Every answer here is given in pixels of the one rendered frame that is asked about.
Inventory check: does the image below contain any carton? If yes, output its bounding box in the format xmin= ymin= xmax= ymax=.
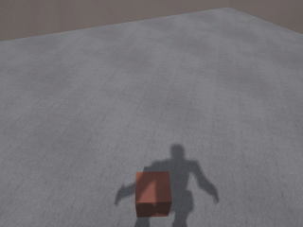
xmin=134 ymin=171 xmax=172 ymax=218

